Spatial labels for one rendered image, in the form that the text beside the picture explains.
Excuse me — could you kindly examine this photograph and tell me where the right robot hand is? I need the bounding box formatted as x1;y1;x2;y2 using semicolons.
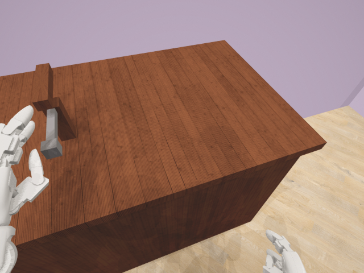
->
263;229;307;273

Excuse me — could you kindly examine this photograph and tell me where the tap lever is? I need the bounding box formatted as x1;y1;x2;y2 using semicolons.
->
40;108;63;159

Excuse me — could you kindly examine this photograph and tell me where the counter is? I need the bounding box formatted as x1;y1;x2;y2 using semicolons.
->
0;40;327;273

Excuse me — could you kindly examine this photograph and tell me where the left robot hand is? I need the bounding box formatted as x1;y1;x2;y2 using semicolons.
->
0;105;49;226

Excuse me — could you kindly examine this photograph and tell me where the robot left forearm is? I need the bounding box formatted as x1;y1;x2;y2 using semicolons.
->
0;226;18;273

